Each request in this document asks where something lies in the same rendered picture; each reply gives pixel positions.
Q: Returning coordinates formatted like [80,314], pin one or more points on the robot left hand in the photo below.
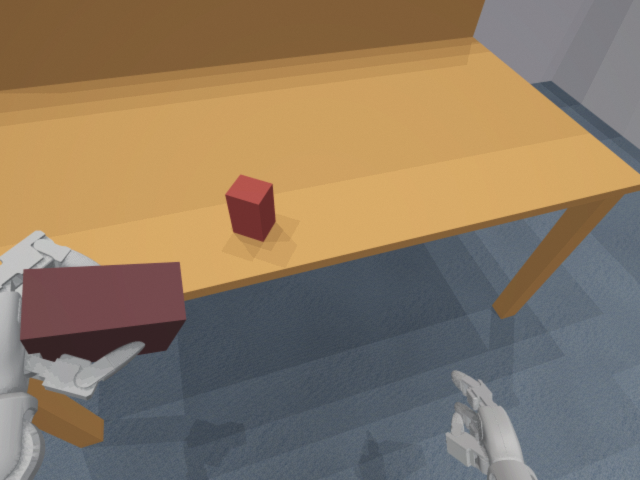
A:
[68,375]

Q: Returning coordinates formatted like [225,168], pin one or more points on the sponge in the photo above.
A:
[89,311]

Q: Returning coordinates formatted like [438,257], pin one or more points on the table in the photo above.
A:
[381,124]

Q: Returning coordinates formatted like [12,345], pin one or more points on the robot right hand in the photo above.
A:
[492,437]

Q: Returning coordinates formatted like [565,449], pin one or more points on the robot left forearm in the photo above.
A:
[22,445]

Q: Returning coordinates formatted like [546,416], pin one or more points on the robot right forearm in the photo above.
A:
[510,470]

